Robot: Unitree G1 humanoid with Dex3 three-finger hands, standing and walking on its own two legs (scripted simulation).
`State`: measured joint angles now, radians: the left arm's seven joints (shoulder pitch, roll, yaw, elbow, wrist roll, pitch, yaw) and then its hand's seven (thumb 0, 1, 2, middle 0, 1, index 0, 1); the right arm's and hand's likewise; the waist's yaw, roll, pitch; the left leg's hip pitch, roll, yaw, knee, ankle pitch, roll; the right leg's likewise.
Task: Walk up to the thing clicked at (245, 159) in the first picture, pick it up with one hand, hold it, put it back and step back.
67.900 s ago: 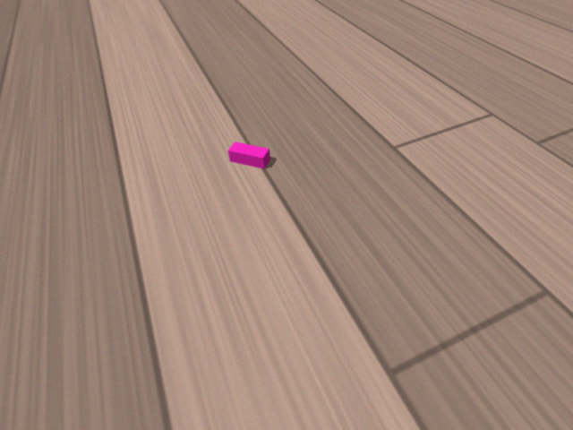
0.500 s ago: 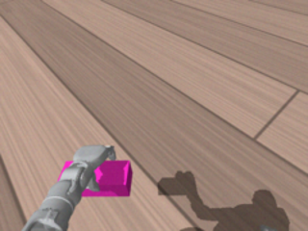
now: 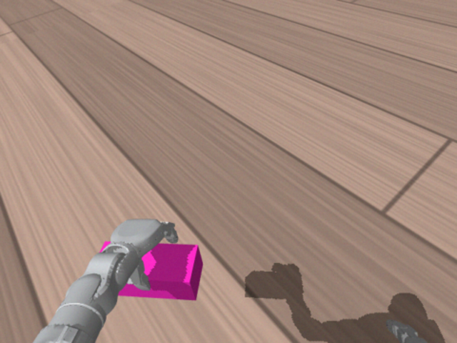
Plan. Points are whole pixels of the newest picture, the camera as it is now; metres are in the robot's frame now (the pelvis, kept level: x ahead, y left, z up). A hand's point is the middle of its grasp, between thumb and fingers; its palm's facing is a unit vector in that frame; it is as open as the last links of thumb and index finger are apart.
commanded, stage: hold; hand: left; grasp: from above
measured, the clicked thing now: (149, 269) +0.32 +0.22 -0.10
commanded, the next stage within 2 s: crouch in 1.16 s
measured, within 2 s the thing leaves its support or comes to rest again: neither
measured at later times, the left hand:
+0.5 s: hand (148, 258) +0.30 +0.19 -0.01, palm faces -0.45 +0.01 -0.89, open 10.8 cm
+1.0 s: hand (144, 251) +0.31 +0.20 +0.00, palm faces -0.46 +0.01 -0.89, open 10.9 cm
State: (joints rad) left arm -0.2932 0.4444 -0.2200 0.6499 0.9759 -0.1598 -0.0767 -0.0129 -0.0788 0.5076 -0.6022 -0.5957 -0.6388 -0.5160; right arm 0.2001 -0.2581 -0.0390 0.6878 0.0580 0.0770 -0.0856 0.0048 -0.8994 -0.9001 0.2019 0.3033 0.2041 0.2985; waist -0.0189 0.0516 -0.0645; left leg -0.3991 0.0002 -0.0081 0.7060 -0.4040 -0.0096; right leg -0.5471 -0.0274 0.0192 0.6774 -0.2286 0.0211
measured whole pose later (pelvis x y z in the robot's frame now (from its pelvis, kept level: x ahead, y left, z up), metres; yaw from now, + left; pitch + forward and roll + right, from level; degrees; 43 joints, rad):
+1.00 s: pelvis +0.01 +0.00 +0.01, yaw -1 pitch +2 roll +1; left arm -0.28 0.45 -0.23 0.58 0.97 -0.15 -0.11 -0.01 -0.07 0.47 -0.60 -0.61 -0.63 -0.54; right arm 0.17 -0.25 -0.03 0.69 0.07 0.07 -0.11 0.01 -0.92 -0.91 0.20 0.30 0.20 0.30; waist 0.00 0.05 -0.02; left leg -0.25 0.00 0.00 0.55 -0.34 -0.01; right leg -0.42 -0.02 0.03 0.55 -0.18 0.02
